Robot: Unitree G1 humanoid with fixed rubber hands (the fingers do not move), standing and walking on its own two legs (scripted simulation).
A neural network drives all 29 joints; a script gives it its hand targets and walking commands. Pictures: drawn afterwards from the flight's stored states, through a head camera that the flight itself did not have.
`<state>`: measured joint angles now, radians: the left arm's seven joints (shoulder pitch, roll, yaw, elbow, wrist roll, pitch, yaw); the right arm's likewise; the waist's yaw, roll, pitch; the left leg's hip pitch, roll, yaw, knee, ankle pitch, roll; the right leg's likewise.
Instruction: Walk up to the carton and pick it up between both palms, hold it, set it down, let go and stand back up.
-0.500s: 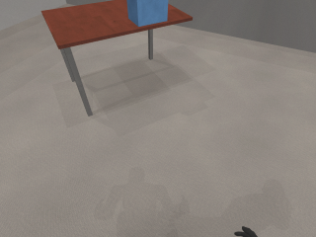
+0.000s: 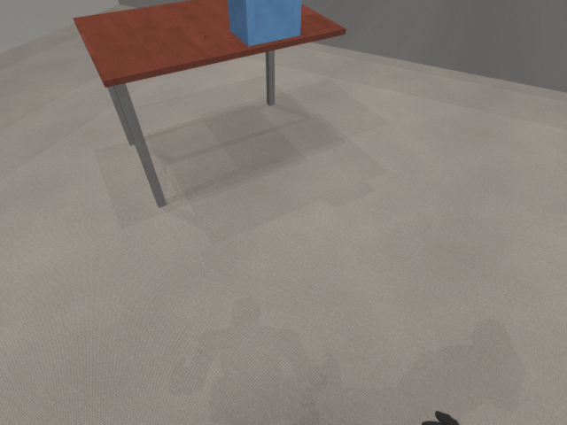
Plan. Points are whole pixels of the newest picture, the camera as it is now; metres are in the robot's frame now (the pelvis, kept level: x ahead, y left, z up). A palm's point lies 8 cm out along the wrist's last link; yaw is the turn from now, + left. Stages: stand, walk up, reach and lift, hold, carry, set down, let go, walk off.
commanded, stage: stand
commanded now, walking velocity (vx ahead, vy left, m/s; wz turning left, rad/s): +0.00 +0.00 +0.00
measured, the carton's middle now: (264, 2) +1.62 +0.07 +0.02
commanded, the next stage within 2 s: walk up in 0.68 s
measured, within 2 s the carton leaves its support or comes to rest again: neither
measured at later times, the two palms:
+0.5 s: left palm out of the picture +0.08 +0.28 -0.11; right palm out of the picture +0.10 -0.25 -0.11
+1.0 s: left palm out of the picture +0.07 +0.29 -0.10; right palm out of the picture +0.10 -0.25 -0.10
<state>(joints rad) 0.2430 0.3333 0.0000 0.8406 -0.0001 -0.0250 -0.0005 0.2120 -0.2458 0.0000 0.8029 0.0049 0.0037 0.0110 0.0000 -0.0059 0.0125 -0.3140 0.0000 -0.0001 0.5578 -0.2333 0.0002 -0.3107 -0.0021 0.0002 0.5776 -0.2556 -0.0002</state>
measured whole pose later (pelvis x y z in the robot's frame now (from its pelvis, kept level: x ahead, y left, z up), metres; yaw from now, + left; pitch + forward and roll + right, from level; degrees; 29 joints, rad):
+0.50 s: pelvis +0.00 +0.00 +0.00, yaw +0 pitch -1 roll +0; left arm 0.24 0.33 0.00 0.86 0.00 -0.03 0.00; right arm 0.21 -0.25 0.00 0.83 0.00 0.00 0.01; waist 0.00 0.00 0.01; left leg -0.31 0.00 0.00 0.54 -0.23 0.00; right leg -0.31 0.00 0.00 0.57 -0.25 0.00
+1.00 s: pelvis +0.01 +0.01 +0.01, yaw +0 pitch +0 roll +0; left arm 0.28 0.34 0.00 0.86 0.07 -0.05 -0.02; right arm 0.22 -0.27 0.00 0.85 -0.02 0.00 0.04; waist 0.00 -0.01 -0.01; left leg -0.35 0.00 0.00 0.67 -0.39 0.00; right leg -0.28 -0.01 0.00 0.54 -0.36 -0.02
